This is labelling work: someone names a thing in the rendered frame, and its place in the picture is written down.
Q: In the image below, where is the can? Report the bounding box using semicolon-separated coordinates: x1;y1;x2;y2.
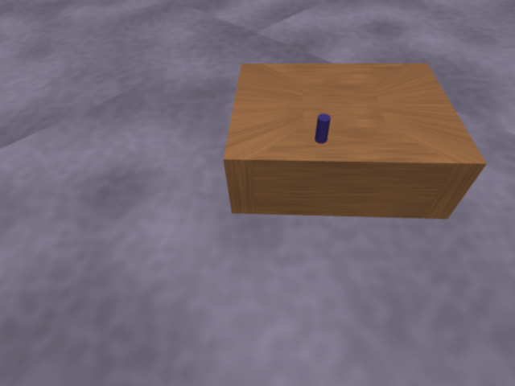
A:
315;113;331;144

